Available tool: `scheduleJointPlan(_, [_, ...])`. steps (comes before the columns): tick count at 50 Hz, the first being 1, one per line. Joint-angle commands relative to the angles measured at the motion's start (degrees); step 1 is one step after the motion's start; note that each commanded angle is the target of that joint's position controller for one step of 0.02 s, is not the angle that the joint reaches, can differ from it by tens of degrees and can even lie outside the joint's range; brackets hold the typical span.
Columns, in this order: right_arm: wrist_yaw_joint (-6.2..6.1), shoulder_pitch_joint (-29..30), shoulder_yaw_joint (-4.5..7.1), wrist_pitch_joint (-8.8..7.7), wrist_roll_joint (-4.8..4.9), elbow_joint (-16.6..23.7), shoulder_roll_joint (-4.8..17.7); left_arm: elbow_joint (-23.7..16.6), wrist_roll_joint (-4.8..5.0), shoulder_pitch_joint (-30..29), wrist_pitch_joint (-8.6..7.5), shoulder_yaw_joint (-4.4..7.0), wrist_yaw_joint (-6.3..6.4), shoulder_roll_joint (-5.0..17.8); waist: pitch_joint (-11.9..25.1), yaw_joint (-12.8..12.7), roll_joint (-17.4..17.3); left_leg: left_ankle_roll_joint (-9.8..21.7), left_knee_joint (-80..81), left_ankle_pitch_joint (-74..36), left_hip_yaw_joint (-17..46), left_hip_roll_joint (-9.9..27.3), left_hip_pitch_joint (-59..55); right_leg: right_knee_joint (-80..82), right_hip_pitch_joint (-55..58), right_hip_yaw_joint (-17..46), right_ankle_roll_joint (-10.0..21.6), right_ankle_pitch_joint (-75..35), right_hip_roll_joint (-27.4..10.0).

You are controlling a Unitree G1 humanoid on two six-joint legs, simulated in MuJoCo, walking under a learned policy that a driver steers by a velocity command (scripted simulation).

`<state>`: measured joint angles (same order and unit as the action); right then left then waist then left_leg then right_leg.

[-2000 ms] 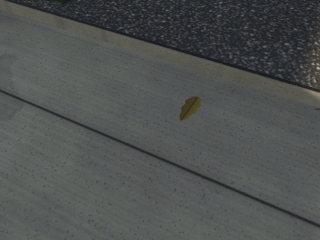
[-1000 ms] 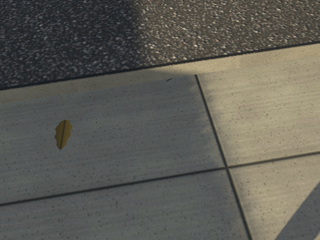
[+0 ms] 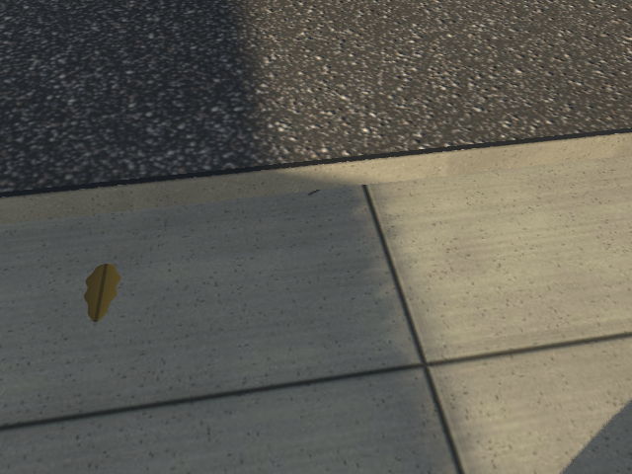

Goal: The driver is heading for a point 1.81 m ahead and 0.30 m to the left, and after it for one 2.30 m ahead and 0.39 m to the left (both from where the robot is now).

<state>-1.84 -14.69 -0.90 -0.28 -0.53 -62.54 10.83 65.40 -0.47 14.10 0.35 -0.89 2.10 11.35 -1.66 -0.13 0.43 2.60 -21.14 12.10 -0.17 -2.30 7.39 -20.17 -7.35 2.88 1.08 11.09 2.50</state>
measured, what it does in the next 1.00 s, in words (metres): walks ahead: right foot, then left foot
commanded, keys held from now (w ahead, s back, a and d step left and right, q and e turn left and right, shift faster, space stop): no key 0.06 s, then w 0.94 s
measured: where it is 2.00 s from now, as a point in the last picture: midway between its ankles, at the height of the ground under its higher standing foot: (340, 330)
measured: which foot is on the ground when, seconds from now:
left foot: down 0.00-0.40, up 0.42-0.84, down 0.86-1.00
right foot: down 0.00-0.14, up 0.16-0.38, down 0.40-0.88, up 0.90-1.00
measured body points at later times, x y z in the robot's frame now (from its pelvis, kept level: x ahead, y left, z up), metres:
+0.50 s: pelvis +0.10 -0.05 -0.01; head +0.10 -0.06 +0.44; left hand +0.08 +0.20 -0.15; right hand +0.09 -0.29 -0.17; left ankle +0.03 +0.07 -0.68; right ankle +0.07 -0.12 -0.75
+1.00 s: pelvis +0.37 -0.02 -0.01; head +0.39 -0.01 +0.44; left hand +0.36 +0.22 -0.17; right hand +0.43 -0.27 -0.15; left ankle +0.42 +0.03 -0.75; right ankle +0.26 -0.14 -0.65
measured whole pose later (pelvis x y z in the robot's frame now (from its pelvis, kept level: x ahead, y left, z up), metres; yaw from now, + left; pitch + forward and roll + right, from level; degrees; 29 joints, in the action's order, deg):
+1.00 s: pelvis +0.37 -0.02 -0.01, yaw -1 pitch -1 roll +1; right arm 0.4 -11.6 3.3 -4.2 -1.0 -57.5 12.5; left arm 60.1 -1.6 18.8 -4.6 2.1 -0.2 11.0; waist -3.8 -0.8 1.2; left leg 6.8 -26.7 10.2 -7.4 -4.5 16.4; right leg -69.1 -20.6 0.3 5.3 17.6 -1.0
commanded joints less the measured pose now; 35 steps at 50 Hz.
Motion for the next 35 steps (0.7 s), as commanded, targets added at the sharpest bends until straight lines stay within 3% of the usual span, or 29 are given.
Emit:
scheduleJointPlan(1, [-0.24, -2.49, 0.70, -0.40, 0.00, 0.42, 5.20, 0.00, 0.01, 2.68, -0.28, 0.59, 0.25, 4.86, -1.70, -0.03, -1.01, 1.00, 4.36, -4.63, 6.94, 7.25, 2.07, 2.51, -1.32, 5.02, 1.39, -5.65, -6.02])
scheduleJointPlan(3, [-0.29, -2.92, 0.62, -0.42, 0.00, -0.04, 4.89, 0.43, 0.02, 2.92, -0.29, 0.50, 0.30, 4.48, -1.80, -0.01, -0.95, 1.03, 4.32, -4.65, 6.95, 7.18, 2.15, 2.39, -1.45, 4.92, 1.34, -5.61, -6.05])
scheduleJointPlan(4, [-0.27, -3.53, 0.64, -0.37, -0.07, -0.34, 4.84, 0.71, -0.05, 3.47, -0.26, 0.39, 0.31, 4.08, -0.62, 0.10, -1.18, 1.16, 5.00, 0.76, 7.06, 6.78, 1.77, 2.32, -1.24, 4.47, 1.46, -1.81, -5.44])
scheduleJointPlan(6, [-0.21, -4.50, 1.78, 0.21, -0.12, -0.47, 7.33, 0.27, -0.38, 3.56, -0.05, 0.85, 0.22, 4.63, -1.75, 0.53, -3.57, 3.04, 5.81, 17.99, 9.09, 6.34, 3.00, -2.62, -4.79, 1.64, 2.44, 11.05, -2.07])
scheduleJointPlan(7, [-0.09, -5.81, 2.36, 0.60, -0.21, -0.56, 8.33, -0.43, -0.86, 2.84, 0.05, 1.02, -0.06, 4.62, -3.60, 1.24, -5.31, 4.95, 7.50, 27.61, 12.57, 8.02, 3.70, -6.36, -9.34, 0.29, 2.95, 17.05, -0.50])
scheduleJointPlan(9, [0.01, -9.98, 3.33, 0.93, -0.34, -1.53, 9.31, -2.51, -1.99, 0.29, -0.38, 0.70, -0.86, 2.44, -7.60, 2.84, -8.85, 9.88, 13.36, 38.41, 22.88, 15.70, 3.68, -16.33, -17.21, -4.11, 2.97, 16.72, 0.24])
scheduleJointPlan(10, [0.06, -10.71, 3.54, 0.70, -0.52, -1.69, 8.77, -3.53, -2.22, -0.96, -0.93, 0.68, -1.19, 2.24, -9.05, 3.10, -8.45, 11.75, 15.37, 37.10, 26.15, 18.78, 4.65, -20.86, -19.21, -4.48, 2.87, 14.43, -1.81])
scheduleJointPlan(12, [0.30, -10.32, 3.99, -0.30, -1.13, -1.19, 8.86, -5.06, -1.82, -2.21, -2.11, 1.21, -1.83, 3.27, -8.23, 2.46, -5.88, 12.65, 16.12, 29.69, 26.25, 19.92, 2.22, -26.26, -23.15, -3.22, 2.75, 15.56, -3.91])
scheduleJointPlan(16, [0.56, -6.86, 4.50, -1.70, -0.46, 0.16, 8.77, -6.21, -0.81, -0.71, -3.66, 1.76, -2.68, 2.60, -5.81, -0.20, -6.32, 9.52, 12.50, 19.68, 15.63, 14.43, 6.35, -15.85, -12.94, -6.14, 2.66, 11.92, -2.78])
scheduleJointPlan(18, [0.74, -4.89, 4.72, -1.71, 0.06, 0.91, 8.64, -3.69, -0.48, 6.77, -3.78, 2.04, -2.39, 1.51, -4.96, -3.43, -4.76, 8.16, 6.82, 20.34, 11.11, 11.23, 15.18, -6.20, 1.96, -9.35, 2.76, 4.45, 0.08])
scheduleJointPlan(19, [0.89, -4.64, 4.41, -2.01, -0.26, 1.45, 7.40, -2.22, -0.63, 11.45, -3.96, 2.56, -1.98, 2.54, -3.94, -4.92, -1.98, 7.08, 0.98, 20.74, 8.95, 9.05, 20.67, -3.66, 9.98, -7.28, 2.89, 6.40, -0.29])
scheduleJointPlan(20, [1.31, -3.00, 3.45, -2.55, -0.60, 2.91, 4.08, -1.29, -1.45, 17.66, -4.50, 3.49, -1.40, 6.15, -2.38, -7.44, 8.03, 4.87, -14.89, 18.00, 2.34, 3.93, 26.70, 5.21, 15.74, 8.33, 4.27, 17.83, -11.27])
scheduleJointPlan(21, [1.82, -2.04, 2.70, -3.03, -0.67, 5.44, 1.21, -0.46, -0.99, 23.89, -4.36, 4.88, -1.29, 12.21, -0.57, -8.04, 17.42, 3.31, -30.71, 20.40, -3.96, -1.76, 36.67, 15.13, 18.46, 32.17, 9.58, 35.55, -23.80])
scheduleJointPlan(22, [2.32, -1.04, 3.76, -2.96, -2.19, 6.05, 5.98, -0.24, -0.98, 20.78, -3.73, 4.79, -1.10, 10.91, -4.75, -5.29, 10.60, 4.06, -39.74, 18.46, -0.14, 2.14, 38.03, 15.27, 11.65, 35.37, 12.62, 39.60, -25.70])
scheduleJointPlan(23, [3.02, 0.92, 3.84, -3.19, -2.10, 6.26, 5.97, -2.72, -0.88, 14.59, -4.08, 4.14, -1.55, 8.22, -8.16, -2.70, 4.52, 4.15, -42.07, 12.03, 1.57, 4.69, 38.48, 14.79, 7.08, 29.79, 11.84, 34.54, -22.90])
scheduleJointPlan(25, [3.84, -0.26, 3.61, -3.79, -1.56, 5.20, 4.33, -4.67, -0.50, 10.01, -5.35, 3.51, -1.76, 5.99, -6.81, 0.08, 2.11, 2.62, -40.13, 3.55, 1.57, 6.79, 34.24, 15.40, 5.03, 18.54, 9.45, 17.19, -17.53])
scheduleJointPlan(27, [4.16, -0.21, 3.83, -3.28, -1.83, 4.93, 4.56, -3.74, -0.43, 12.18, -6.23, 2.88, -1.46, 4.20, -4.67, 0.38, 2.43, 1.16, -39.31, 0.04, -0.46, 6.60, 33.04, 14.34, 7.04, 11.04, 8.52, 2.15, -14.53])
scheduleJointPlan(29, [4.09, 2.58, 3.83, -2.62, -1.63, 6.12, 4.15, -2.46, -0.36, 15.64, -6.57, 2.62, -1.33, 3.94, -4.09, 0.09, 3.19, 0.22, -38.48, -1.43, -2.03, 6.31, 34.89, 12.89, 8.97, 7.21, 8.77, -9.62, -13.70])
scheduleJointPlan(35, [3.96, 17.76, 2.55, -2.20, -0.79, 12.47, 2.19, -1.95, -0.53, 18.31, -6.64, 2.05, -1.02, 3.90, -6.58, -2.32, 4.69, -0.59, -21.06, -7.20, -6.43, 3.98, 31.35, 12.57, 6.70, 1.18, 9.12, -25.41, -11.88])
